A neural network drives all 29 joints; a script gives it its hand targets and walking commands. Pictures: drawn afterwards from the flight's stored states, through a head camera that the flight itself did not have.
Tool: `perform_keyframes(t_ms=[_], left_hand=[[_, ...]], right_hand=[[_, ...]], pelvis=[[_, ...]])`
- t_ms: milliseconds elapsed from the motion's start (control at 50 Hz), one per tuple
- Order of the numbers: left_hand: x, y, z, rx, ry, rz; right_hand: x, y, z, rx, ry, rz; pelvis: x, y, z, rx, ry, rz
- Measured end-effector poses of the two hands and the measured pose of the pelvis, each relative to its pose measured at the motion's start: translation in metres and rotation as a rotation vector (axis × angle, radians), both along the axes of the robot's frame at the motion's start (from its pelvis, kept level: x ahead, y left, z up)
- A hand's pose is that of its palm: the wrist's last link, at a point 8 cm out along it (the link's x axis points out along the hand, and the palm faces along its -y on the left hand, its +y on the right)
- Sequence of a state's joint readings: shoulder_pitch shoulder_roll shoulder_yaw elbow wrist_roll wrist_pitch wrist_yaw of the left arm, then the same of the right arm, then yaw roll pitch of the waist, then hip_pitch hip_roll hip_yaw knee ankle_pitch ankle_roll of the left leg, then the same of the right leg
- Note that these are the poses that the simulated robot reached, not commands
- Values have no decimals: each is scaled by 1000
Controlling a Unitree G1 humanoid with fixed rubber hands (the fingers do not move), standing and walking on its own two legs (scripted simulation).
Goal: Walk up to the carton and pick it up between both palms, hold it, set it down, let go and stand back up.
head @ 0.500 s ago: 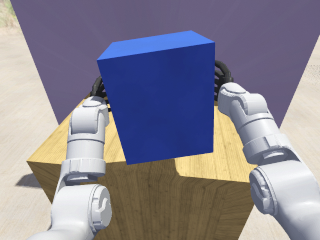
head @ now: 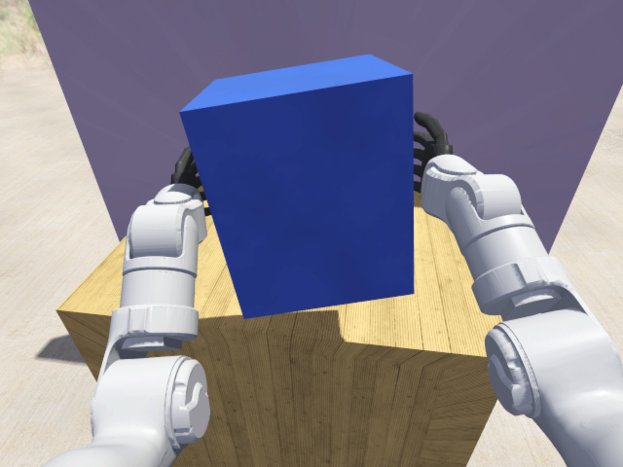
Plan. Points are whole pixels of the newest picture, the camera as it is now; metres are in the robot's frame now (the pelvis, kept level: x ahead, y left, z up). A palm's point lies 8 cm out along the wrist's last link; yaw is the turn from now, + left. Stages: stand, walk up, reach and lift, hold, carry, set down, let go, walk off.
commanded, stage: hold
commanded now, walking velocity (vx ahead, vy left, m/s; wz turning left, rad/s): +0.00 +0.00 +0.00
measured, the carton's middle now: (309, 181) +0.41 +0.00 +0.26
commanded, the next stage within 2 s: none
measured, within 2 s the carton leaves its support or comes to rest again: neither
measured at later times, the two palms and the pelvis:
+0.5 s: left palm (182, 188) +0.37 +0.15 +0.27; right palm (441, 156) +0.37 -0.15 +0.30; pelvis +0.00 +0.00 +0.00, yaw +0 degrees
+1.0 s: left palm (183, 187) +0.37 +0.15 +0.27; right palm (442, 154) +0.37 -0.15 +0.30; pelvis +0.00 +0.00 +0.00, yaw +0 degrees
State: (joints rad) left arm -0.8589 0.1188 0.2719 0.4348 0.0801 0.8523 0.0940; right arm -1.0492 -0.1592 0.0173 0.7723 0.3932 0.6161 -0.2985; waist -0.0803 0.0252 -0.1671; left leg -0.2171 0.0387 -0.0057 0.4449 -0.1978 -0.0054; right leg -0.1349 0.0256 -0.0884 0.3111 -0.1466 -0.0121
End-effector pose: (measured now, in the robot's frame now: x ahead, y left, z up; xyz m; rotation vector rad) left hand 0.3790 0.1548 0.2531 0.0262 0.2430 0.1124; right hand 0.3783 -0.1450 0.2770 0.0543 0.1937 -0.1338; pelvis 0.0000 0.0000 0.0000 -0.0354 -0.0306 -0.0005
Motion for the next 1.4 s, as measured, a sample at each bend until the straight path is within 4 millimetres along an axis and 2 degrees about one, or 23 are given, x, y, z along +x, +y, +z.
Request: perform_keyframes(t_ms=[480, 1400], left_hand=[[-11, -1, 20, -14, 3, 4], [-10, 2, 23, -25, -2, 9]], right_hand=[[-9, 0, 24, -6, 8, 2], [-8, 2, 28, -9, 12, 5]], pelvis=[[-3, -1, -1, 1, -10, -5], [1, -2, -1, -2, -12, 3]])
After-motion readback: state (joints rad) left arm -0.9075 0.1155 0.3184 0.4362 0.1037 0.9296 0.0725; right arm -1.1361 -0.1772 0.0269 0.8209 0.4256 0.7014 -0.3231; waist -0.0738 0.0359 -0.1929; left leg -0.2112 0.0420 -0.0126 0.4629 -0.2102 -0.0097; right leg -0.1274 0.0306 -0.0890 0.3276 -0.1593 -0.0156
